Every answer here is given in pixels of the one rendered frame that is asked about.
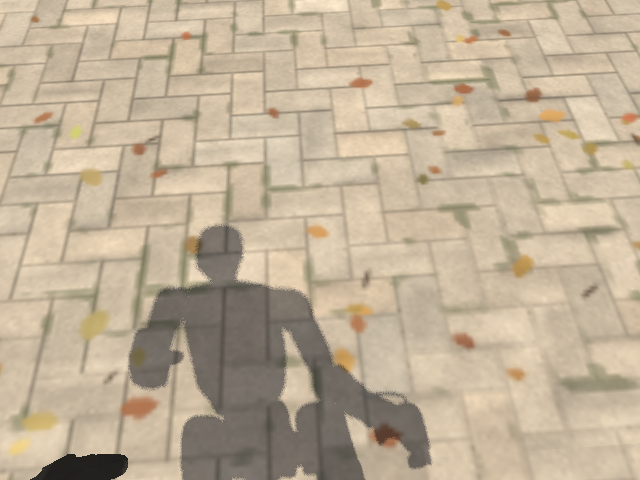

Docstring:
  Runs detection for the left robot hand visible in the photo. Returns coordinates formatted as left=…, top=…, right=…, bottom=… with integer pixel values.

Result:
left=30, top=454, right=128, bottom=480

